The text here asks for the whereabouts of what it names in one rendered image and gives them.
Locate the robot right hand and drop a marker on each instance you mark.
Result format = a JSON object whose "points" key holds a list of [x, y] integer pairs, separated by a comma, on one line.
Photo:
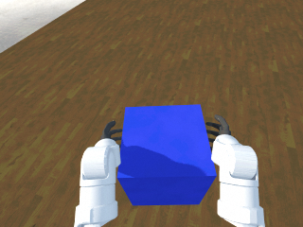
{"points": [[223, 128]]}

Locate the right robot forearm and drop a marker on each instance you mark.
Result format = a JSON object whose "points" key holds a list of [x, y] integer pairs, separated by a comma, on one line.
{"points": [[238, 174]]}

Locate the left robot forearm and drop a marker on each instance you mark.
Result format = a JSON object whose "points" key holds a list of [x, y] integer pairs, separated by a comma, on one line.
{"points": [[98, 203]]}

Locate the carton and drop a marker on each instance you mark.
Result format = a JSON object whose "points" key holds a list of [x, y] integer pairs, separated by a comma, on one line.
{"points": [[165, 156]]}

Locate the robot left hand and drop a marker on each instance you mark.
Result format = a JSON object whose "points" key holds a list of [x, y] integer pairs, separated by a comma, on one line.
{"points": [[107, 132]]}

